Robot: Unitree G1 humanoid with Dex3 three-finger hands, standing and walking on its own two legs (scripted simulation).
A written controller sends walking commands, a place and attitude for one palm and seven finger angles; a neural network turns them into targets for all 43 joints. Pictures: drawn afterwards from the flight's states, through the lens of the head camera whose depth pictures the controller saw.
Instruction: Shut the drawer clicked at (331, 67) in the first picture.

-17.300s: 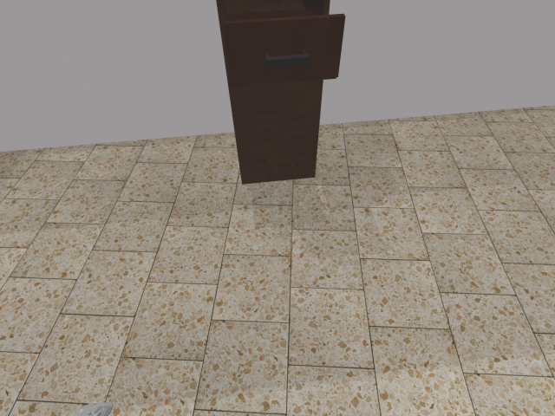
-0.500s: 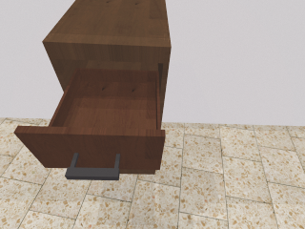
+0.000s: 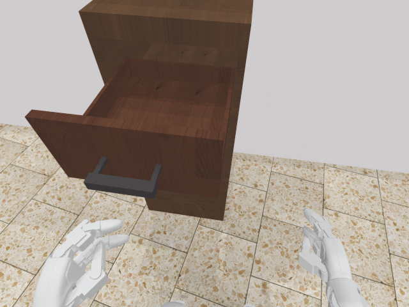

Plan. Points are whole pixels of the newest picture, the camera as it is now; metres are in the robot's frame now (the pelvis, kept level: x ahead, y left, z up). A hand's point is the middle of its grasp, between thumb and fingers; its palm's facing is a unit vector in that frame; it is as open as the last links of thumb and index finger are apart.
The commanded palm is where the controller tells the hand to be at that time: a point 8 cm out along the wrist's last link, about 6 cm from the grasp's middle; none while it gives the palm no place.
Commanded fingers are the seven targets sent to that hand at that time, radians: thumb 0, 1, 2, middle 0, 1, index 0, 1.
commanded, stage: raise the hand and make a fist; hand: left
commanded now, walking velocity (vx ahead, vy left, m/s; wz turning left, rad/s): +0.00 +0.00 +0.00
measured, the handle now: (125, 175) +0.32 +0.19 +0.10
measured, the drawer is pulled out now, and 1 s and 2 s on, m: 0.29 0.29 0.29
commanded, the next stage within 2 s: bring the fist close to the handle in 1.34 s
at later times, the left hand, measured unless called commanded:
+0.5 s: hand (93, 257) +0.17 +0.18 +0.12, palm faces -0.02 -1.00 -0.06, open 3.2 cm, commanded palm +0.11 +0.23 +0.14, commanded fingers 0.00 0.90 0.90 -1.28 -1.47 -1.28 -1.47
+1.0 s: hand (73, 245) +0.16 +0.17 +0.20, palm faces -0.04 -1.00 -0.09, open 3.3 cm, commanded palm +0.09 +0.22 +0.20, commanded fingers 0.00 0.90 0.90 -1.40 -1.60 -1.40 -1.60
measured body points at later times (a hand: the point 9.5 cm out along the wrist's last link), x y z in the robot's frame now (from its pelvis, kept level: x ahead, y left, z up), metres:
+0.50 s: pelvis +0.02 +0.01 +0.03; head +0.03 +0.00 +0.48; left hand +0.16 +0.23 +0.13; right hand +0.19 -0.24 -0.03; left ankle +0.00 +0.11 -0.67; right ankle +0.03 -0.06 -0.67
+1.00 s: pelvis +0.02 +0.04 +0.04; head -0.01 +0.02 +0.49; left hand +0.15 +0.22 +0.21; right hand +0.24 -0.14 +0.01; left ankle +0.00 +0.11 -0.67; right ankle +0.03 -0.06 -0.67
